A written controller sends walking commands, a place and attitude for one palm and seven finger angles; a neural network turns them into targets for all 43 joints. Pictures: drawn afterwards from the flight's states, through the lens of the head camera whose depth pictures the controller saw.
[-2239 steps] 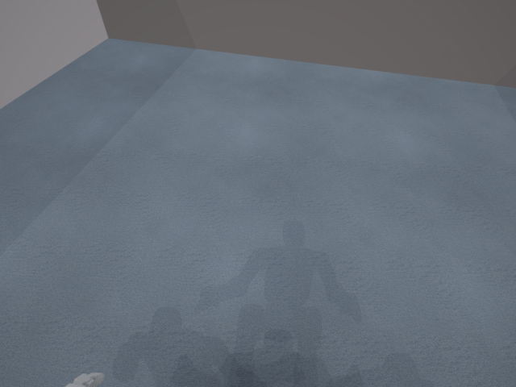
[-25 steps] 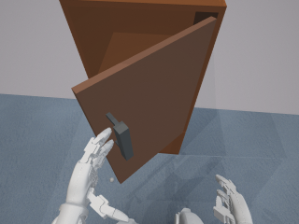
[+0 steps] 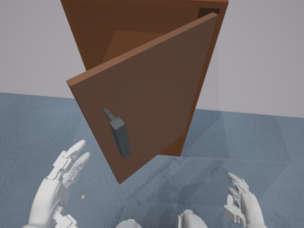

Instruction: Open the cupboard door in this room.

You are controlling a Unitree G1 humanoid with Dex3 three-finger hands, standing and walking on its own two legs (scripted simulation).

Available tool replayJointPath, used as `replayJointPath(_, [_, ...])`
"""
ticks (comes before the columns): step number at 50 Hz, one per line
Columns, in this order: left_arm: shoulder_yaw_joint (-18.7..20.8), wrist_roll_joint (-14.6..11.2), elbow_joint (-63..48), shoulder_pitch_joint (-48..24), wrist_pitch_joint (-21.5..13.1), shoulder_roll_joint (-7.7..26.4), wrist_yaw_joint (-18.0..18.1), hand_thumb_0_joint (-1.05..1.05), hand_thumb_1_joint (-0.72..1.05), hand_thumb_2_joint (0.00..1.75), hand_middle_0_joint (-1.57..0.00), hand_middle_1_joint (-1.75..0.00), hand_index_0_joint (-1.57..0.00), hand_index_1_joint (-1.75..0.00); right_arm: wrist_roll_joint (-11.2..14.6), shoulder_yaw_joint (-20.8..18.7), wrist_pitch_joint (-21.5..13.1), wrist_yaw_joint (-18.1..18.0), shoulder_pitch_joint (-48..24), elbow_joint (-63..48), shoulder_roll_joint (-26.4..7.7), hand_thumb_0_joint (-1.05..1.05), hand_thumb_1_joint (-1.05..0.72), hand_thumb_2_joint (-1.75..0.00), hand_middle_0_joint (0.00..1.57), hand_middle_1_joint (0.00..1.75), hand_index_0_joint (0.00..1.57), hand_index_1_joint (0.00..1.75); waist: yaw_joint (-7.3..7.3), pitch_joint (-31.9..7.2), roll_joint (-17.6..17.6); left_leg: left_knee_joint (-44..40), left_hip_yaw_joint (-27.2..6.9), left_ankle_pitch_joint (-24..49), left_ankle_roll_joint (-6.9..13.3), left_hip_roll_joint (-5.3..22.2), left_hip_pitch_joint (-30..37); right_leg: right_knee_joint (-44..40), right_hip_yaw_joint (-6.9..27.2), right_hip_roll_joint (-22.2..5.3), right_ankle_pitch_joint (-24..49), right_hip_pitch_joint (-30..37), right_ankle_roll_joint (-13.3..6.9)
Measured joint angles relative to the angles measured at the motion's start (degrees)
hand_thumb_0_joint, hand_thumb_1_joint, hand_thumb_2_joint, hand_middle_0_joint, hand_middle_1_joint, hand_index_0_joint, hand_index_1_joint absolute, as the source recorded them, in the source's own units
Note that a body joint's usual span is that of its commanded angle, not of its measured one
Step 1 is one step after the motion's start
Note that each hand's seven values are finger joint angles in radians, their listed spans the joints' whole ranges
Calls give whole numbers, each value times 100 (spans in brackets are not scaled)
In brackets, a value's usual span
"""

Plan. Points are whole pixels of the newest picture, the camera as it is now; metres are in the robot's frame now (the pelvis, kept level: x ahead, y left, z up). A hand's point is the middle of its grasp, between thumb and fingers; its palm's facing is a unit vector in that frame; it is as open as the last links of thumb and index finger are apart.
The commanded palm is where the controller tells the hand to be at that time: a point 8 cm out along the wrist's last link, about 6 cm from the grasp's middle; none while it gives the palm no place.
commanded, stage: draw the hand back to the body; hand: left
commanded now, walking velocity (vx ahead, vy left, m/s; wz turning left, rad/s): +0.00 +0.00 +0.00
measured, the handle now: (116, 134) +0.33 +0.12 +0.08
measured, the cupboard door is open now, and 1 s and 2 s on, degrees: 46 46 46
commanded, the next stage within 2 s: step back with the hand held close in 1.56 s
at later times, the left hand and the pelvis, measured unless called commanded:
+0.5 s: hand (49, 184) +0.18 +0.20 +0.14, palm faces -0.02 -0.99 -0.10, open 16.1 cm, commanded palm +0.15 +0.26 +0.15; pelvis +0.01 +0.02 +0.03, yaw +0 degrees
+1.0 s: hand out of the picture +0.22 +0.27 +0.21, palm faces +0.36 -0.83 -0.43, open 11.2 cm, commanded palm +0.17 +0.31 +0.23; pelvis +0.04 +0.03 +0.08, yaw -1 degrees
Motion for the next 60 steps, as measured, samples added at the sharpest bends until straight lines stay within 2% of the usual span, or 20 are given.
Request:
replayJointPath(7, [63,12,-191,-273,301,189,83,-2,-50,30,-15,-30,-15,-30,52,84,-23,-59,75,32,43,1,-91,-89,20,30,21,30,10,61,17,-104,23,72,12,13,208,-137,22,23,96,218,8])
replayJointPath(13, [408,-195,-251,-330,620,270,122,-2,-50,30,-15,-30,-15,-30,141,194,-49,-101,216,125,83,1,-91,-89,20,30,21,30,-37,7,92,-541,48,244,40,16,688,-578,53,52,257,712,53])
replayJointPath(19, [437,-239,-296,-215,950,298,-2,-1,-50,30,-15,-30,-15,-30,165,233,-220,-120,293,190,9,1,-90,-89,20,30,21,30,-38,41,116,-889,59,361,81,8,1122,-940,72,66,375,1164,102])
replayJointPath(25, [536,-253,-503,-132,1032,388,43,-2,-47,31,-15,-30,-16,-30,169,223,-437,-125,291,315,-20,1,-90,-89,20,30,21,30,29,108,99,-1145,58,420,109,5,1508,-1209,79,79,436,1567,143])
replayJointPath(27, [506,233,-693,-120,1205,547,539,-1,-43,33,-16,-30,-16,-30,95,214,-424,-189,297,377,17,1,-90,-89,20,30,21,30,109,124,57,-1311,101,462,128,-5,1707,-1327,124,81,463,1734,156])
replayJointPath(29, [489,590,-887,-32,1411,633,1081,-1,-39,34,-16,-30,-16,-30,37,216,-378,-239,289,432,57,1,-90,-89,20,30,21,30,115,136,57,-1536,112,540,148,-25,1925,-1513,142,72,514,1943,181])
replayJointPath(32, [456,914,-1028,43,1591,587,1610,-1,-31,38,-16,-30,-16,-30,1,211,-335,-268,282,488,77,1,-91,-89,20,30,21,30,125,218,134,-1867,113,665,165,-55,2250,-1823,152,58,613,2273,215])
replayJointPath(35, [444,1092,-1041,13,1646,561,1871,-1,-22,42,-16,-30,-17,-30,-34,231,-293,-287,255,614,106,1,-91,-89,20,30,21,30,179,321,152,-2214,140,804,193,-95,2559,-2104,189,36,714,2557,248])
replayJointPath(43, [664,1245,-904,-242,1646,640,2071,-1,4,53,-18,-30,-18,-30,-104,289,-283,-268,160,961,150,1,-90,-89,20,30,21,30,256,581,150,-3047,158,1134,209,-148,3293,-2791,228,19,950,3240,291])
replayJointPath(52, [1119,1218,-957,-459,1502,788,2033,0,35,66,-19,-30,-19,-30,-154,207,-251,-162,-31,1227,133,1,-90,-89,20,30,21,30,307,699,155,-3818,180,1439,190,-134,3941,-3446,260,66,1190,3834,294])
replayJointPath(60, [1529,1155,-877,-779,1417,876,2000,0,63,78,-20,-30,-20,-30,-151,122,-112,-114,-214,1298,75,1,-91,-89,20,30,21,30,374,823,171,-4176,191,1611,166,-106,4268,-3768,270,110,1343,4141,265])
